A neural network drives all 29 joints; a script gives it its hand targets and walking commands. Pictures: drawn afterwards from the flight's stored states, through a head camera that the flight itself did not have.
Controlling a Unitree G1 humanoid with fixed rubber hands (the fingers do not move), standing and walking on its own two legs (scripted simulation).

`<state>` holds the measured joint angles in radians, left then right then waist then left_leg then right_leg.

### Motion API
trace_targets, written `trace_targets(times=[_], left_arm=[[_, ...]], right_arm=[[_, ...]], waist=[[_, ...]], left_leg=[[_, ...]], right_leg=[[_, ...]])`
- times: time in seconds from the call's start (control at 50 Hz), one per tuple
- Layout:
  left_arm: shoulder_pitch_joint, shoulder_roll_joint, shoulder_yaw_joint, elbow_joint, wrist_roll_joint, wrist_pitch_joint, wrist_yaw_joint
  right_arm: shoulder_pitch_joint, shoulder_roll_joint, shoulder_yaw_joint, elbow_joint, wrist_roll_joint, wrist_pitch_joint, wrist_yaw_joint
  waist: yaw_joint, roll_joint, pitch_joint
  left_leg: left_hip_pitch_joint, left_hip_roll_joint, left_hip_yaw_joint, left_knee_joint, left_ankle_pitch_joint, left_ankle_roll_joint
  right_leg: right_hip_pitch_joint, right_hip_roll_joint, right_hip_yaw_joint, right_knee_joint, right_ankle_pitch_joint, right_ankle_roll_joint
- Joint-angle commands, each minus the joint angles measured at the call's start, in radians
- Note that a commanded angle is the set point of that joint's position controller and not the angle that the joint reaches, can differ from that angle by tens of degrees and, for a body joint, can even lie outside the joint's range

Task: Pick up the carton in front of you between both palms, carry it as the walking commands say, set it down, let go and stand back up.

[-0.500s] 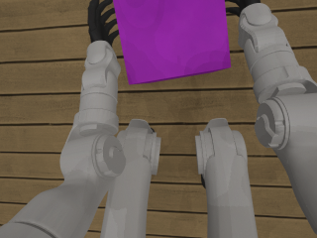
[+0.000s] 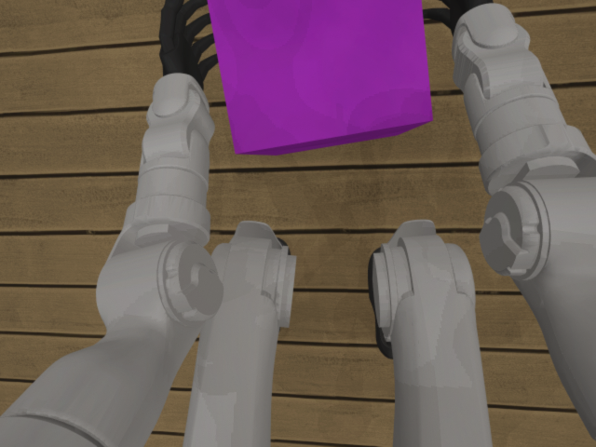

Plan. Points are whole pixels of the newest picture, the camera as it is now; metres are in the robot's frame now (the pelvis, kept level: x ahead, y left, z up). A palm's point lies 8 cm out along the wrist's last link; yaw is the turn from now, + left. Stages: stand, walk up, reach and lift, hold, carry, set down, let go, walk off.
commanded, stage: set down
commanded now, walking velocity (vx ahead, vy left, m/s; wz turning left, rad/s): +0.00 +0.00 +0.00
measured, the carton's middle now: (322, 68) +0.51 -0.01 -0.25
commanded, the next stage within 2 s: let go in 1.40 s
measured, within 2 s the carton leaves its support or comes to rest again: neither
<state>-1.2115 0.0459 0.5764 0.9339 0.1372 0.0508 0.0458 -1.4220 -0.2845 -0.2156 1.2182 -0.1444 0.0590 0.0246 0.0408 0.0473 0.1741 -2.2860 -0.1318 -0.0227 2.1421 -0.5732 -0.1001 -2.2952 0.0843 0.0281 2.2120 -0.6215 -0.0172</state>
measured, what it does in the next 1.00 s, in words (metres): rises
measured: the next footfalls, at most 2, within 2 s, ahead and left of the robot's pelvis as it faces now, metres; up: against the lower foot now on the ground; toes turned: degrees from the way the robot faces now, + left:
none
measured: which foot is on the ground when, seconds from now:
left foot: down 0.00-1.00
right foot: down 0.00-1.00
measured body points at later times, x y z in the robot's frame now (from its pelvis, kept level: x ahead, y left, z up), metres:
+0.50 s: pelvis -0.01 +0.00 +0.00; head +0.33 -0.03 +0.28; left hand +0.49 +0.18 -0.15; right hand +0.53 -0.20 -0.16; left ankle +0.11 +0.12 -0.34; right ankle +0.09 -0.10 -0.34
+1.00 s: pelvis +0.00 +0.01 +0.13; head +0.32 -0.03 +0.45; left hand +0.48 +0.18 +0.01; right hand +0.53 -0.22 +0.01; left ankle +0.11 +0.12 -0.34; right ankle +0.09 -0.10 -0.34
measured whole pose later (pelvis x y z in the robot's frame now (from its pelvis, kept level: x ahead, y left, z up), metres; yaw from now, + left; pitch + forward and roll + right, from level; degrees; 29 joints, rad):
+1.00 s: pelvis +0.00 +0.01 +0.13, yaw -1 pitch +45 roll +3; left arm -0.92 0.08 0.27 0.64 -0.11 0.13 0.19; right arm -1.14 -0.43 -0.14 0.94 0.06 0.12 0.06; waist 0.07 0.01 -0.03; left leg -2.00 -0.06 0.00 1.70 -0.49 -0.03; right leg -2.01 0.05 0.03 1.75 -0.53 -0.01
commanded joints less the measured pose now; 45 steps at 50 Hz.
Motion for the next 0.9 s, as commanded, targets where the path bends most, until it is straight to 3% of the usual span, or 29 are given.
trace_targets(times=[0.0,0.06,0.1,0.16,0.2,0.3,0.38,0.48,0.58,0.72,0.88], left_arm=[[-0.118,-0.217,-0.164,0.13,-0.008,0.038,-0.059],[-0.071,0.129,-0.162,0.079,-0.096,-0.041,0.046],[-0.121,0.175,-0.215,0.081,-0.186,-0.079,0.076],[-0.164,0.177,-0.314,0.078,-0.304,-0.104,0.076],[-0.165,0.179,-0.367,0.09,-0.369,-0.112,0.077],[-0.127,0.183,-0.43,0.035,-0.46,-0.097,0.096],[-0.081,0.192,-0.43,-0.066,-0.458,-0.072,0.123],[-0.049,0.203,-0.405,-0.253,-0.395,-0.017,0.167],[-0.024,0.181,-0.336,-0.286,-0.291,0.03,0.18],[0.039,0.114,-0.314,-0.285,-0.243,0.037,0.163],[0.112,0.11,-0.309,-0.376,-0.249,0.053,0.154]], right_arm=[[-0.095,0.202,0.101,0.079,0.01,0.021,0.056],[-0.089,-0.154,0.103,0.013,0.107,-0.046,-0.044],[-0.156,-0.212,0.147,-0.039,0.191,-0.082,-0.075],[-0.216,-0.238,0.211,-0.141,0.276,-0.111,-0.079],[-0.228,-0.245,0.25,-0.19,0.329,-0.116,-0.072],[-0.179,-0.275,0.286,-0.219,0.378,-0.087,-0.054],[-0.14,-0.3,0.258,-0.237,0.363,-0.058,-0.054],[-0.128,-0.326,0.179,-0.337,0.32,-0.01,-0.049],[-0.077,-0.302,0.121,-0.273,0.285,0.024,-0.018],[-0.024,-0.274,0.101,-0.241,0.257,0.014,0.016],[0.003,-0.288,0.061,-0.358,0.208,0.029,0.028]], waist=[[-0.031,-0.071,-0.661],[0.0,-0.057,-0.719],[0.002,-0.076,-0.77],[-0.012,-0.127,-0.863],[-0.02,-0.15,-0.914],[-0.009,-0.182,-1.03],[-0.012,-0.19,-1.112],[-0.009,-0.169,-1.236],[0.021,-0.127,-1.068],[0.037,-0.116,-1.074],[0.024,-0.168,-1.248]], left_leg=[[0.349,0.009,0.107,-0.096,0.174,0.015],[0.394,0.036,0.105,-0.083,0.253,-0.001],[0.391,0.051,0.09,-0.062,0.324,0.008],[0.392,0.07,0.084,-0.038,0.391,0.016],[0.448,0.08,0.083,-0.033,0.399,0.027],[0.43,0.075,0.097,-0.055,0.378,0.021],[0.501,0.065,0.108,-0.099,0.319,0.023],[0.625,0.048,0.119,-0.189,0.259,0.036],[0.618,0.046,0.115,-0.289,0.201,0.04],[0.685,0.048,0.104,-0.399,0.273,0.028],[0.771,0.04,0.116,-0.527,0.346,0.02]], right_leg=[[0.38,-0.012,0.026,-0.263,0.193,-0.024],[0.405,-0.043,0.046,-0.244,0.275,-0.002],[0.438,-0.059,0.063,-0.223,0.354,0.004],[0.524,-0.074,0.07,-0.197,0.442,0.005],[0.532,-0.081,0.061,-0.198,0.41,0.006],[0.72,-0.091,0.052,-0.171,0.435,0.003],[0.782,-0.087,0.026,-0.2,0.362,0.002],[0.84,-0.068,-0.01,-0.276,0.283,-0.01],[0.692,-0.057,-0.016,-0.369,0.195,-0.008],[0.671,-0.04,-0.023,-0.476,0.252,-0.002],[0.889,-0.025,-0.038,-0.597,0.366,0.005]])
